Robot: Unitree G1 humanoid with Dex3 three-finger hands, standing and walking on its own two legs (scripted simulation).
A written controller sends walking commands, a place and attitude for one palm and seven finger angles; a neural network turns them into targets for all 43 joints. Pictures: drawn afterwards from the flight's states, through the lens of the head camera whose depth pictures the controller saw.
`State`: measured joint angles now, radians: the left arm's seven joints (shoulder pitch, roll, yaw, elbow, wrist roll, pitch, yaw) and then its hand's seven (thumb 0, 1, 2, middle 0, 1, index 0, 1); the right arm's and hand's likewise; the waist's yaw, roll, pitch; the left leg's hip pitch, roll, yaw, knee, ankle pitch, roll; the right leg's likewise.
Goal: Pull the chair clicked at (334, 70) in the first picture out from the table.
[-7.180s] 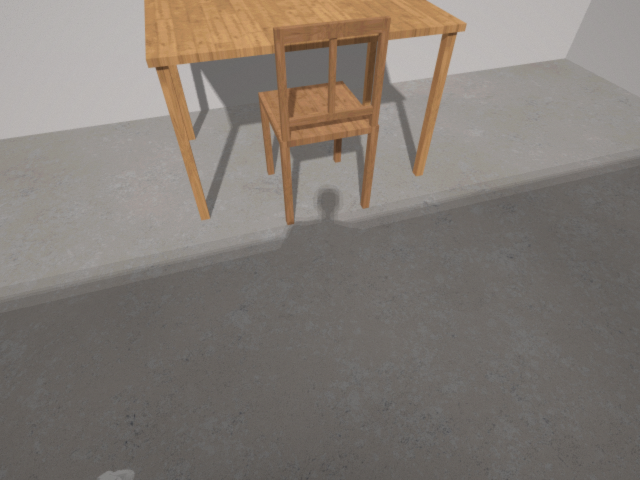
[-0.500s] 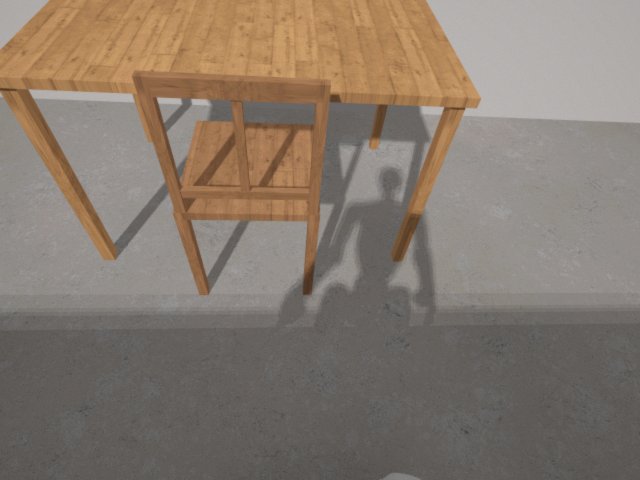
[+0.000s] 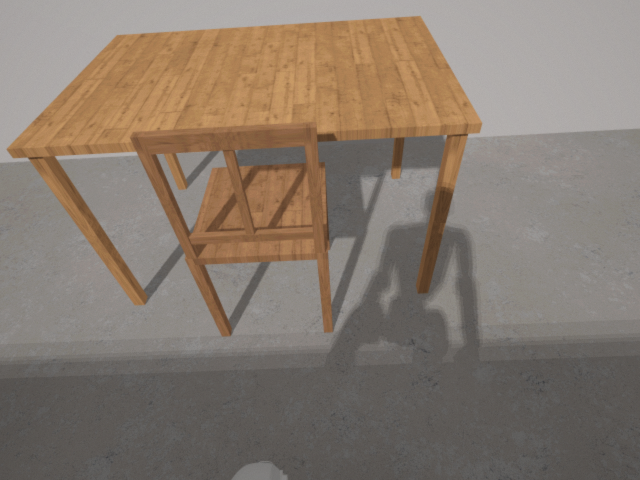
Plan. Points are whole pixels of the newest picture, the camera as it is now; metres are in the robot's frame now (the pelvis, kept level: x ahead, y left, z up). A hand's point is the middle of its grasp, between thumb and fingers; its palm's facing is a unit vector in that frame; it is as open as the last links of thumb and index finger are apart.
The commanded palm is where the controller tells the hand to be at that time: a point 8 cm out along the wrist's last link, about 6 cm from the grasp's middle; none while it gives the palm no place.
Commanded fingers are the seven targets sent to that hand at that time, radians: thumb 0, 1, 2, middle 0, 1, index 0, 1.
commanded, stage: take the last steps up to it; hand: left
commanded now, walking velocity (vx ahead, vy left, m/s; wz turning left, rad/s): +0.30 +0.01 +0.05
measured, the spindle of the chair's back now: (240, 194) +0.76 +0.23 -0.12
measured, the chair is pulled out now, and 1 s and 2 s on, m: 0.00 0.00 0.00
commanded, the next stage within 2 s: come to a stop and stand still in 0.62 s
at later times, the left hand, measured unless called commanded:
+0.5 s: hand (190, 467) +0.19 +0.22 -0.18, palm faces +0.08 -0.98 -0.17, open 7.4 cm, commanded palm none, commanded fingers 0.00 0.90 0.90 -0.20 -0.30 -0.20 -0.30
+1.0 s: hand (237, 341) +0.39 +0.18 -0.16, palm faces +0.00 -0.97 -0.26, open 7.2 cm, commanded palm none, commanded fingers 0.00 0.90 0.90 -0.20 -0.30 -0.20 -0.30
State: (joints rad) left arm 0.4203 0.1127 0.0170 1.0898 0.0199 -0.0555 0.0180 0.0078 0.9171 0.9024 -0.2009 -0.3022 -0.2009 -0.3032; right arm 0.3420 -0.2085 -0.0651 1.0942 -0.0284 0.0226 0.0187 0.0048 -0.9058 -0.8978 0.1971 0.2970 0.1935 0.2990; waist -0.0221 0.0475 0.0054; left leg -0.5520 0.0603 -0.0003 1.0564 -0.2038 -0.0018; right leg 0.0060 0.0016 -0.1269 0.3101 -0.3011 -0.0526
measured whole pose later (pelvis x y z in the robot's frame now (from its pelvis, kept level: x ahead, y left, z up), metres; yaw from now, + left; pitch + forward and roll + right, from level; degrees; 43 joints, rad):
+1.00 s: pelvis +0.30 +0.00 -0.01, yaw -1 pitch -1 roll +2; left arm 0.14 0.14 0.03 1.01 0.02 -0.01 0.04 0.00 0.93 0.90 -0.20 -0.30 -0.20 -0.30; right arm 0.24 -0.18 -0.05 1.08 0.00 0.05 -0.02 0.00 -0.91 -0.90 0.20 0.30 0.19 0.30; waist -0.01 0.03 0.09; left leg -0.40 0.01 0.01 1.01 -0.49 -0.04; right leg -0.30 -0.05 -0.12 0.50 -0.19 -0.05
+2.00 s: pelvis +0.26 +0.00 -0.01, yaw -2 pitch -2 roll +1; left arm 0.25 0.15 0.01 1.13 0.00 0.00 0.04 0.02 0.95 0.90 -0.20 -0.30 -0.20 -0.30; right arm 0.31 -0.13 -0.01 1.17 -0.01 0.02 -0.03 0.00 -0.91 -0.90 0.20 0.30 0.19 0.30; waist -0.03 0.03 0.01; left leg -0.17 0.08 0.00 0.43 -0.22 -0.08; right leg -0.10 0.04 -0.08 0.45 -0.32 -0.07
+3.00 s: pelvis +0.24 +0.09 -0.01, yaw -4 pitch -1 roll +0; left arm 0.32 0.17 0.00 1.05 0.03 0.01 0.04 0.01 0.91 0.90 -0.20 -0.30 -0.20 -0.30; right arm 0.27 -0.17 -0.01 1.06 -0.02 0.01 -0.01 0.00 -0.91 -0.90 0.20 0.30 0.20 0.30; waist 0.00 -0.02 0.05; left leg -0.22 -0.06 0.10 0.46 -0.23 0.10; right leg -0.19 -0.06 0.00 0.47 -0.27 0.05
